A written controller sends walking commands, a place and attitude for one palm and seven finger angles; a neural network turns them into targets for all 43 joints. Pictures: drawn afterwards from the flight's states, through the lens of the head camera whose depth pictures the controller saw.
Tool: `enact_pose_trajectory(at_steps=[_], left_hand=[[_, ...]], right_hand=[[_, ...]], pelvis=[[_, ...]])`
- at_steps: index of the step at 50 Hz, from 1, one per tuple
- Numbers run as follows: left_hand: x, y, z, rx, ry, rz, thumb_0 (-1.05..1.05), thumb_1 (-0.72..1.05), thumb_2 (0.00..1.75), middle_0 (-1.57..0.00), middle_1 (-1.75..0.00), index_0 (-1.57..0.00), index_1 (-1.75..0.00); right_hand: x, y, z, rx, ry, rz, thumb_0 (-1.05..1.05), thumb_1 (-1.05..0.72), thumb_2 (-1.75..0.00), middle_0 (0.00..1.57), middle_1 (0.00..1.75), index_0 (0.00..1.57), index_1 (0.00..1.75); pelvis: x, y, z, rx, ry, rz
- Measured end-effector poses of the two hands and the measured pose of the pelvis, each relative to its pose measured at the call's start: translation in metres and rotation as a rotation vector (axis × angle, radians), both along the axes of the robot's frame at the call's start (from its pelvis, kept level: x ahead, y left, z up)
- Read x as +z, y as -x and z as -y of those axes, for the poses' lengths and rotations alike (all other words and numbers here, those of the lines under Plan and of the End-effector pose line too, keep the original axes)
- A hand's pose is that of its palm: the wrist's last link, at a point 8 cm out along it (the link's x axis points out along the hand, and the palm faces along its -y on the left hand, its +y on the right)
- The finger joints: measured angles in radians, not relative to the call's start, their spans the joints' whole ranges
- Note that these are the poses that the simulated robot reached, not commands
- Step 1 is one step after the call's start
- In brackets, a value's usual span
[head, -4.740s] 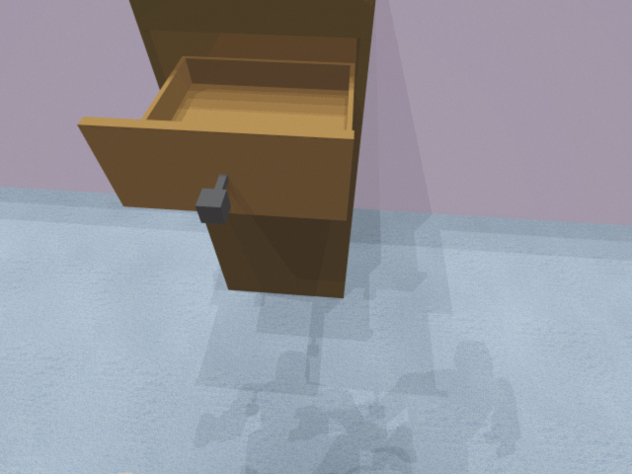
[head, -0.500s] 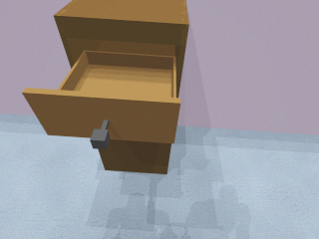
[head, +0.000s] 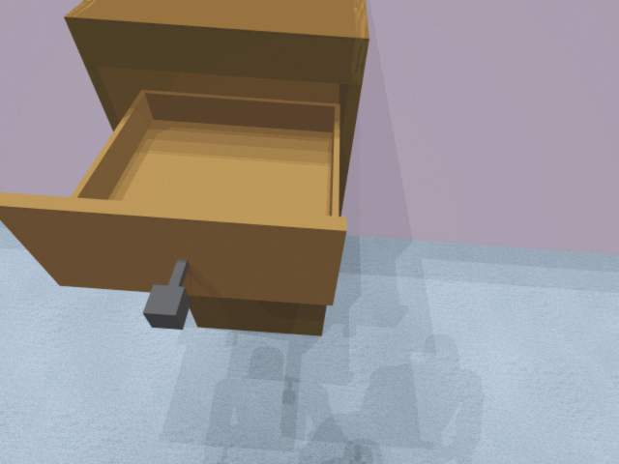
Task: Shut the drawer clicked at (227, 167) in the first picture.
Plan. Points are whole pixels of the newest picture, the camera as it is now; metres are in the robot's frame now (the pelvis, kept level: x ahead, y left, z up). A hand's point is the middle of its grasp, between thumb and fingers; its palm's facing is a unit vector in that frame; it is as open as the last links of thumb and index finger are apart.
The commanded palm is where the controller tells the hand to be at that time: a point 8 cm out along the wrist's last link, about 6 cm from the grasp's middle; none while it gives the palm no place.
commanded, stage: come to a stop and stand still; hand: left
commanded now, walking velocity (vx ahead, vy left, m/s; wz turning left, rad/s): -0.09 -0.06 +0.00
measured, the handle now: (173, 291) +0.29 +0.19 +0.08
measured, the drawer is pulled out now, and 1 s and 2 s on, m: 0.30 0.30 0.30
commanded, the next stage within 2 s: look again from close up in 0.84 s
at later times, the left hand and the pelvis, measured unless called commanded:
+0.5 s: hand out of the picture -0.01 +0.17 -0.17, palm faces -0.01 -0.97 -0.23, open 7.4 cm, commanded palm none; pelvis -0.07 -0.01 -0.01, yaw +0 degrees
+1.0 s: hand out of the picture -0.15 +0.15 -0.18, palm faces +0.03 -0.99 -0.14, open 7.4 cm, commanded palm none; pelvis -0.09 +0.00 +0.00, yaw +1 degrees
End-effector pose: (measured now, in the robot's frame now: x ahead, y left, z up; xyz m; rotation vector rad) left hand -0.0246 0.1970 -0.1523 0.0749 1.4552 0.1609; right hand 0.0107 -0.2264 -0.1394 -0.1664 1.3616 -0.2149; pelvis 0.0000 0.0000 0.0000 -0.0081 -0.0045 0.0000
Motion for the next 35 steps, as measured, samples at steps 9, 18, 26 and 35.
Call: enact_pose_trajectory(at_steps=[9, 18, 26, 35], left_hand=[[0.01, -0.037, -0.039, -0.076, -0.137, 0.112, 0.02, 0.93, 0.9, -0.2, -0.3, -0.2, -0.3], [0.018, -0.039, -0.039, -0.121, -0.154, 0.268, 0.01, 0.92, 0.9, -0.2, -0.3, -0.2, -0.3], [0.015, -0.003, -0.021, -0.125, -0.083, 0.273, 0.01, 0.91, 0.9, -0.2, -0.3, -0.2, -0.3], [0.001, 0.07, -0.016, -0.075, -0.035, 0.101, 0.01, 0.91, 0.9, -0.2, -0.3, -0.2, -0.3]], right_hand=[[-0.008, -0.003, 0.011, -0.002, -0.025, 0.052, 0.01, -0.92, -0.9, 0.2, 0.3, 0.2, 0.3], [-0.005, 0.006, 0.024, 0.031, -0.025, 0.186, 0.01, -0.91, -0.9, 0.2, 0.3, 0.2, 0.3], [0.001, 0.042, 0.023, 0.055, -0.031, 0.17, 0.01, -0.91, -0.9, 0.2, 0.3, 0.2, 0.3], [0.0, 0.107, 0.016, 0.026, -0.029, 0.014, 0.01, -0.91, -0.9, 0.2, 0.3, 0.2, 0.3]], pelvis=[[-0.005, 0.019, 0.009, -0.013, -0.012, -0.019], [-0.01, 0.051, 0.013, -0.009, -0.005, 0.036], [-0.006, 0.077, 0.013, -0.002, -0.005, 0.042], [-0.004, 0.089, 0.011, 0.004, 0.001, 0.024]])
